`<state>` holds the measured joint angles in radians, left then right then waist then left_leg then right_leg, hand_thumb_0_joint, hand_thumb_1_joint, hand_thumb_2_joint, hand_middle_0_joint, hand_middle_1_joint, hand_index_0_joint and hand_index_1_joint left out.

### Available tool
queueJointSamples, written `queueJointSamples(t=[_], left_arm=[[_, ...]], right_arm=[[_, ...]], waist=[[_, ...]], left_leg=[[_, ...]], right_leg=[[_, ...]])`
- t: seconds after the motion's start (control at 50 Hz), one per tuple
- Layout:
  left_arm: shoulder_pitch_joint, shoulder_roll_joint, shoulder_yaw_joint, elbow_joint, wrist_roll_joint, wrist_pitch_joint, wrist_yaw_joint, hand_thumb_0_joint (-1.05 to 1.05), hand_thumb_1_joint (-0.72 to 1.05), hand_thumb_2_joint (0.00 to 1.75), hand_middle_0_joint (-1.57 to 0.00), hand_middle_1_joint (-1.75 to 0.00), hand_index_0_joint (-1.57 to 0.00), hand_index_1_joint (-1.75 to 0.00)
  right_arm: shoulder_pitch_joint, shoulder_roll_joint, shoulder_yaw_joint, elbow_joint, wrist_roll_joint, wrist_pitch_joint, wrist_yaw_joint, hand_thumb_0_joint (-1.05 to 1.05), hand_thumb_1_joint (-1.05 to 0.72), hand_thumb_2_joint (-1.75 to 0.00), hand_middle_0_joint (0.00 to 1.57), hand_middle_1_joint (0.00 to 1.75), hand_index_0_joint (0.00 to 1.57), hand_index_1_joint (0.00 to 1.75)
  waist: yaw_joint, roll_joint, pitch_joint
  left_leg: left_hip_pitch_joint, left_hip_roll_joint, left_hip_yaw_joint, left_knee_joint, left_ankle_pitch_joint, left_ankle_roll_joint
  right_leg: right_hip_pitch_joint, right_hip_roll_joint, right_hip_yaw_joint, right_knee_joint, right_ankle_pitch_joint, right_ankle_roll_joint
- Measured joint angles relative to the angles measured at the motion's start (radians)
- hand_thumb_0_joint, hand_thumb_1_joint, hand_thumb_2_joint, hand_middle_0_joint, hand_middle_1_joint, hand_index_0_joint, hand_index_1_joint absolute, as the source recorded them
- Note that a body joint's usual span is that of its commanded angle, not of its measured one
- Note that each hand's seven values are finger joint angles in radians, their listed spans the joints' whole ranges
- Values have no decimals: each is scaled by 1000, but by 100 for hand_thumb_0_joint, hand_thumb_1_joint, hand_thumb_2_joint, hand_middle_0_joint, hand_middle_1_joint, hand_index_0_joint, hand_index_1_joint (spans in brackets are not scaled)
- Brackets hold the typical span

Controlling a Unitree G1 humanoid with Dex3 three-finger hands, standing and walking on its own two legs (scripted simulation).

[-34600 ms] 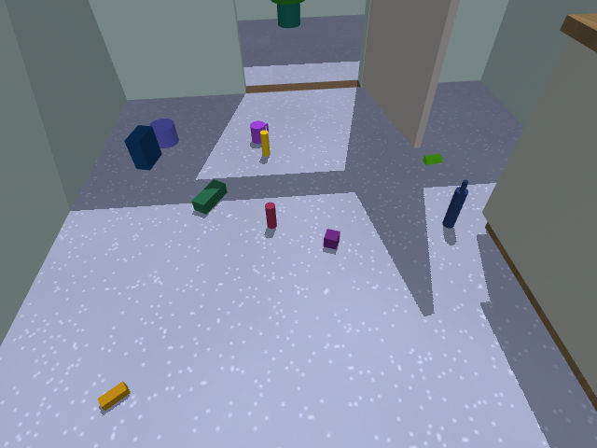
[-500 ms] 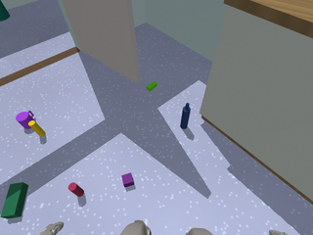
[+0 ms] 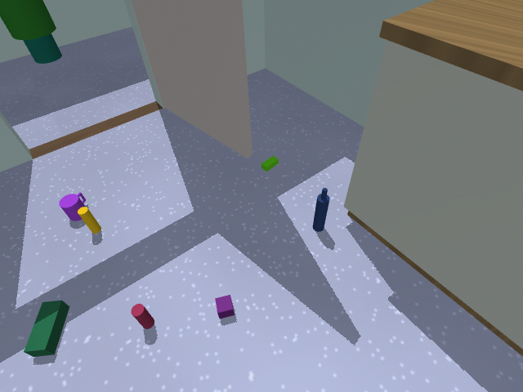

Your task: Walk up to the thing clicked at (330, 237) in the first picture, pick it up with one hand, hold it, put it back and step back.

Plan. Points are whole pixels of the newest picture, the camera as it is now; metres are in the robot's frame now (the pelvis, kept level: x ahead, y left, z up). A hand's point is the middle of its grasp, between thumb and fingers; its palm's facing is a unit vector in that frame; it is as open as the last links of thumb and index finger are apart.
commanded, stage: walk up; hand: left
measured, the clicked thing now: (224, 306) +0.56 +0.22 -0.73
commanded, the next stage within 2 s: stand in 1.20 s
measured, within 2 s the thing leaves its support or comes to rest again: neither
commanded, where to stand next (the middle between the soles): +0.18 -0.02 m, yaw -1 degrees
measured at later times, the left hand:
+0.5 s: hand out of the picture +0.08 +0.26 -0.13, palm faces +0.05 -0.91 -0.42, open 7.4 cm
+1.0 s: hand out of the picture +0.11 +0.26 -0.13, palm faces +0.02 -0.94 -0.35, open 7.4 cm
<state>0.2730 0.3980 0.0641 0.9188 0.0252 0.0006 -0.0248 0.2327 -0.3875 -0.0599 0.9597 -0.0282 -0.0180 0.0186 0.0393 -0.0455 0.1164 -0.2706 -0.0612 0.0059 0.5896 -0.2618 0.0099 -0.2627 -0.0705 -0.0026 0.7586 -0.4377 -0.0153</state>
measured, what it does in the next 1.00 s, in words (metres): steps on the spot: right foot, then left foot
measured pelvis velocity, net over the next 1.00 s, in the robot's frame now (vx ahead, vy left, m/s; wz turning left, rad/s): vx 0.03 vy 0.00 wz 0.01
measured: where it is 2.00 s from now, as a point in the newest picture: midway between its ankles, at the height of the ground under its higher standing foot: outside the picture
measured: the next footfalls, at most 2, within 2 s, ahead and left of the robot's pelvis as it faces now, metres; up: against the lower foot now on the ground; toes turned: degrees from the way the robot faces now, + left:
right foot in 0.22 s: +0.10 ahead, -0.14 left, +0.00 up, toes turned +2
left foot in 0.52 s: +0.07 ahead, +0.13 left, +0.00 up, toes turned +2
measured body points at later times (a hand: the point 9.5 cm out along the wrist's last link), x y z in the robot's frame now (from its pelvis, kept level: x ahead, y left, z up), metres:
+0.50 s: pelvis +0.01 -0.02 +0.00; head +0.02 -0.03 +0.45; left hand +0.08 +0.31 -0.10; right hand +0.07 -0.34 -0.13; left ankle +0.02 +0.13 -0.71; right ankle +0.06 -0.15 -0.72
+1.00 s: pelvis +0.03 +0.00 +0.02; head +0.04 +0.00 +0.47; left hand +0.11 +0.31 -0.11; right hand +0.16 -0.29 -0.11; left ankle +0.03 +0.13 -0.72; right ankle +0.06 -0.14 -0.72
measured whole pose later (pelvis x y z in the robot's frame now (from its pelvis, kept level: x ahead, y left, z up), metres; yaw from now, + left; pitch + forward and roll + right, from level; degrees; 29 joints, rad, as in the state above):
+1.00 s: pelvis +0.03 +0.00 +0.02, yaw +1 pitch -3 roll +0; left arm 0.09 0.36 0.00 1.11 -0.01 -0.03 0.00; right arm 0.03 -0.35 -0.02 1.08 0.00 0.00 0.02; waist 0.02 0.00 0.07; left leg -0.16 0.01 0.02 0.46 -0.25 -0.01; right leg -0.20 -0.03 0.04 0.47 -0.22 0.03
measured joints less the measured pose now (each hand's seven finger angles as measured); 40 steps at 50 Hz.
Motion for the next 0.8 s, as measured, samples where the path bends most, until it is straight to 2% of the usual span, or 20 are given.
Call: queueJointSamples(t=[0.04,0.1,0.16,0.2,0.24,0.3,0.34,0.4,0.44,0.5,0.52,0.54,0.56,0.62,0.64,0.68,0.72,0.8], left_arm=[[-5,2,-3,12,-3,10,1,1,90,90,-20,-30,-21,-29],[-14,13,-3,12,-9,3,-3,1,90,90,-20,-30,-21,-29],[-16,20,0,7,-11,-16,-12,1,90,90,-20,-30,-21,-29],[-19,21,2,9,-12,-28,-9,0,90,90,-20,-30,-21,-29],[-26,19,4,14,-8,-38,4,0,90,90,-20,-30,-21,-29],[-50,-8,-9,27,3,-44,18,0,90,90,-20,-30,-21,-29],[-66,-29,-18,27,3,-46,23,0,90,90,-20,-30,-21,-29],[-80,-46,-22,23,4,-50,25,0,90,90,-20,-30,-21,-30],[-84,-45,-20,20,6,-51,24,0,90,90,-20,-30,-21,-30],[-92,-29,-18,22,5,-42,19,0,90,90,-21,-30,-21,-30],[-94,-23,-19,24,2,-37,18,0,90,90,-21,-30,-21,-30],[-98,-15,-19,28,-2,-30,17,0,90,90,-21,-30,-21,-30],[-100,-8,-18,37,-7,-22,18,0,90,90,-20,-30,-21,-30],[-100,-3,-24,71,-22,-5,19,0,90,90,-20,-30,-21,-30],[-99,1,-25,80,-26,-7,20,0,90,90,-20,-30,-21,-29],[-104,1,-28,99,-30,-21,23,0,90,90,-20,-30,-21,-29],[-110,-6,-36,118,-30,-29,24,0,90,90,-20,-30,-21,-29],[-127,-18,-54,144,-34,-26,22,0,90,90,-20,-30,-21,-29]], right_arm=[[16,7,0,-19,-1,-20,6,1,-91,-89,21,30,21,30],[39,14,10,-43,3,-33,7,1,-90,-89,21,30,21,30],[46,6,16,-48,0,-23,10,1,-90,-89,21,30,21,30],[42,-3,19,-48,0,-5,10,1,-90,-89,21,30,21,30],[34,-11,20,-45,6,17,7,1,-90,-89,21,30,21,30],[15,-17,15,-24,12,48,-1,1,-90,-90,21,30,21,30],[8,-26,10,-15,14,54,2,1,-91,-90,21,30,20,30],[7,-34,1,-5,9,55,8,1,-91,-90,20,30,20,30],[9,-34,-1,4,6,55,13,0,-91,-90,20,30,20,30],[12,-27,0,22,3,48,18,0,-91,-90,20,30,20,30],[12,-26,-1,29,2,43,18,0,-91,-90,20,30,20,30],[6,-19,-2,37,-1,37,15,0,-91,-90,20,30,20,30],[1,-10,-1,44,-5,32,11,0,-91,-90,20,30,20,30],[-8,7,13,49,-4,23,9,0,-91,-89,20,30,20,30],[-13,14,19,50,-2,21,8,0,-91,-89,21,30,20,30],[-32,23,29,56,6,18,7,1,-91,-89,21,30,21,30],[-56,30,35,64,16,18,4,1,-91,-89,21,30,21,30],[-101,41,39,77,21,14,-1,1,-91,-89,21,30,21,30]], waist=[[-17,8,-13],[-38,12,-24],[-52,22,-37],[-59,34,-46],[-56,51,-48],[-49,84,-50],[-43,101,-45],[-38,117,-40],[-33,114,-39],[-29,95,-40],[-28,88,-41],[-27,69,-35],[-24,47,-30],[-37,38,-41],[-39,33,-40],[-37,34,-31],[-36,41,-24],[-31,38,-30]], left_leg=[[0,11,-8,2,-6,16],[23,31,-21,-32,8,19],[30,51,-28,-41,9,7],[17,65,-34,-8,-9,-9],[-11,82,-43,65,-50,-21],[-66,52,-103,204,-179,-8],[-94,34,-118,280,-194,-3],[-117,40,-113,328,-182,-4],[-106,56,-93,293,-185,-7],[-55,80,-50,154,-174,-8],[-29,81,-39,92,-141,-8],[-14,70,-27,56,-65,-15],[-5,56,-12,45,-43,-19],[-6,60,-10,42,-53,-14],[-3,63,-9,37,-55,-15],[3,71,-10,39,-60,-18],[16,80,-12,29,-60,-21],[47,74,-3,-21,-42,-17]], right_leg=[[-50,38,24,116,-77,-11],[-107,53,28,177,-71,-18],[-114,40,13,70,-19,-9],[-82,42,5,-49,61,-3],[-52,58,0,-132,180,4],[-59,67,-18,-109,178,0],[-51,62,-24,-120,178,-2],[-42,51,-35,-142,186,2],[-41,41,-38,-146,186,6],[-54,22,-39,-127,172,16],[-64,15,-37,-109,161,22],[-73,2,-26,-86,149,29],[-79,-11,-10,-69,138,28],[-83,24,26,-42,30,7],[-70,32,26,-64,38,3],[-37,43,25,-138,169,19],[-17,50,22,-164,175,37],[6,43,30,-197,175,46]])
